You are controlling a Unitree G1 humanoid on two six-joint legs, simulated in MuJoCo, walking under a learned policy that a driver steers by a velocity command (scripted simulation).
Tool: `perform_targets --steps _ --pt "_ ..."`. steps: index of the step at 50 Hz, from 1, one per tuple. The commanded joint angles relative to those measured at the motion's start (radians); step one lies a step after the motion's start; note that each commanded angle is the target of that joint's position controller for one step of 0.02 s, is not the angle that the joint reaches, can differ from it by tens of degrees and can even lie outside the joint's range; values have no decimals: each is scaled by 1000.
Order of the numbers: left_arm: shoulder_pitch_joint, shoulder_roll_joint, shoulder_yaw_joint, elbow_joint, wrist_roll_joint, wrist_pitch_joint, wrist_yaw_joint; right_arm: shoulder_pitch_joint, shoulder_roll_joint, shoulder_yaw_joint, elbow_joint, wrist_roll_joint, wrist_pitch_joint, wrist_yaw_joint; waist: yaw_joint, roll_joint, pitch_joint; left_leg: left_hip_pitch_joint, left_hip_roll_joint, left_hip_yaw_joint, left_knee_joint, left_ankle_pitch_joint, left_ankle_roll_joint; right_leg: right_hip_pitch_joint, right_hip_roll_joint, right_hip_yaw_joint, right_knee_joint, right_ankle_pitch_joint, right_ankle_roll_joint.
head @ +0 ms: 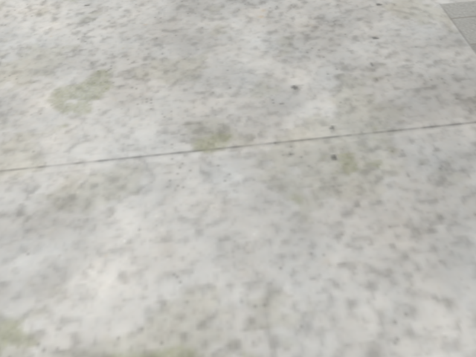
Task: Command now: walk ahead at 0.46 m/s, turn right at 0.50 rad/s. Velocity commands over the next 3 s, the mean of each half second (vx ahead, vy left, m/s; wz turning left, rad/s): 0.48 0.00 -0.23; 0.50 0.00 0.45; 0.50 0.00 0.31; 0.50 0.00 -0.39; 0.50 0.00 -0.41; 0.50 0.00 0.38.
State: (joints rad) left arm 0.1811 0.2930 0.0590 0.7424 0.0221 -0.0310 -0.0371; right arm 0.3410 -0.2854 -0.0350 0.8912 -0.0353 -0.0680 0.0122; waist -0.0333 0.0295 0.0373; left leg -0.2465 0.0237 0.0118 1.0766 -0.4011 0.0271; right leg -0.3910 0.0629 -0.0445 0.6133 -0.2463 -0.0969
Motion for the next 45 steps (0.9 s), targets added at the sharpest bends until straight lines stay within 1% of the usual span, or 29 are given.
perform_targets --steps 1,2,3,4,6,8,11,14,16,17,18,19,20,21,22,23,24,25,26,27,28,29,30,32,35,38,41,43,45 --pt "159 154 44 -5 -13 -3 15 -83 -103 -14 -117 -2 -35 7 55 -21 -30 -445 68 -68 117 127 11 373 -290 485 -362 104 -165" --pt "133 134 35 -8 -17 -7 17 -63 -100 -10 -112 -15 -19 7 29 -45 -28 -392 79 -62 72 136 -4 320 -248 417 -375 202 -148" --pt "131 127 31 -8 -20 -15 17 -48 -93 -9 -106 -22 -1 12 19 -61 -41 -360 75 -52 58 142 -19 296 -226 379 -381 285 -150" --pt "146 127 31 -1 -24 -24 17 -50 -88 -8 -111 -24 13 14 14 -63 -44 -361 69 -40 44 143 -34 288 -213 359 -384 354 -158" --pt "177 138 35 14 -29 -32 21 -98 -78 -7 -132 -23 30 16 17 -62 -25 -401 63 -22 -10 180 -58 276 -190 332 -402 391 -160" --pt "214 136 34 30 -29 -31 26 -185 -72 -4 -164 -20 33 19 38 -69 3 -452 59 -5 -96 251 -73 284 -174 317 -421 408 -146" --pt "270 112 26 59 -29 -34 31 -291 -53 6 -194 -15 27 27 77 -81 15 -454 42 19 -261 376 -69 323 -150 278 -410 517 -101" --pt "313 104 19 86 -24 -39 41 -383 -35 20 -217 -4 18 34 113 -91 20 -420 17 47 -409 457 -43 382 -157 261 -407 593 -74" --pt "321 107 15 98 -15 -44 46 -424 -40 23 -229 6 12 34 123 -96 33 -377 4 59 -484 467 -8 420 -185 254 -422 620 -65" --pt "311 113 15 104 -10 -46 48 -417 -50 21 -229 8 11 33 111 -100 36 -344 -4 56 -516 448 16 442 -201 245 -417 657 -57" --pt "291 121 14 106 -5 -48 51 -383 -64 16 -219 9 9 31 86 -106 26 -288 -23 58 -538 408 41 462 -212 226 -391 753 -45" --pt "276 129 15 110 0 -50 55 -320 -82 8 -198 10 8 25 56 -116 -3 -215 -52 63 -544 356 63 489 -216 209 -331 901 -32" --pt "264 140 16 115 11 -48 58 -216 -104 -2 -163 14 7 16 11 -123 -55 -124 -86 68 -545 293 85 521 -214 188 -214 1041 -22" --pt "249 148 17 117 17 -43 56 -70 -119 -12 -115 16 2 5 -54 -112 -124 18 -104 72 -593 286 110 514 -197 157 -32 1080 -14" --pt "242 134 10 107 13 -44 55 82 -149 -24 -81 2 -3 -9 -120 -72 -210 245 -7 -30 -600 262 153 374 -179 130 204 890 -8" --pt "348 50 -9 78 -18 -46 46 173 -273 -61 -76 -18 -1 -17 -77 158 -338 538 278 -515 -598 206 316 38 -31 58 634 366 54" --pt "333 99 -2 83 5 -50 43 111 -212 -57 -62 23 16 0 -48 156 -334 548 336 -823 -766 225 374 -162 62 83 762 -234 53" --pt "234 113 -3 59 21 -55 41 5 -175 -51 -80 41 18 8 -14 59 -161 410 297 -694 -787 117 350 -246 -17 142 765 -152 40" --pt "160 113 -9 43 20 -64 36 -49 -125 -42 -90 36 18 10 -8 -11 -81 282 261 -574 -815 154 326 -244 -62 134 708 -87 40" --pt "128 103 -11 32 20 -63 31 -59 -100 -35 -84 27 16 7 14 -36 -20 178 214 -497 -839 238 297 -218 -90 127 646 -73 43" --pt "123 97 -13 19 28 -50 29 -55 -86 -29 -69 28 12 3 43 -33 6 102 172 -439 -855 319 274 -183 -109 124 593 -73 57" --pt "139 80 -20 21 32 -35 26 -51 -90 -29 -61 29 6 2 62 -16 -3 69 144 -398 -863 371 263 -150 -119 116 549 -72 72" --pt "144 69 -24 18 34 -24 24 -36 -102 -34 -55 31 -1 3 66 -5 -13 52 129 -371 -869 420 266 -140 -122 102 514 -73 85" --pt "99 55 -32 -2 32 -14 21 -13 -127 -43 -46 34 -4 1 63 4 -8 15 102 -332 -893 426 270 -154 -133 75 427 -34 112" --pt "-59 46 -40 -58 27 -12 19 38 -133 -50 -35 37 1 0 20 13 28 7 65 -312 -917 412 238 -196 -139 50 243 113 144" --pt "-162 39 -47 -90 18 -14 16 104 -137 -58 -20 37 5 -2 -29 24 9 84 51 -314 -875 473 199 -202 -118 47 113 224 150" --pt "-241 43 -50 -121 9 -22 16 152 -140 -61 -16 26 12 -9 -62 33 -2 169 63 -345 -810 575 188 -206 -88 48 38 220 144" --pt "-251 55 -49 -134 6 -30 17 148 -149 -66 -24 18 16 -17 -55 44 -6 201 80 -382 -763 608 175 -163 -73 65 -22 179 130" --pt "-160 84 -38 -112 3 -40 24 90 -168 -73 -45 15 16 -23 1 58 -26 163 83 -407 -697 645 140 2 -49 74 -98 109 105"
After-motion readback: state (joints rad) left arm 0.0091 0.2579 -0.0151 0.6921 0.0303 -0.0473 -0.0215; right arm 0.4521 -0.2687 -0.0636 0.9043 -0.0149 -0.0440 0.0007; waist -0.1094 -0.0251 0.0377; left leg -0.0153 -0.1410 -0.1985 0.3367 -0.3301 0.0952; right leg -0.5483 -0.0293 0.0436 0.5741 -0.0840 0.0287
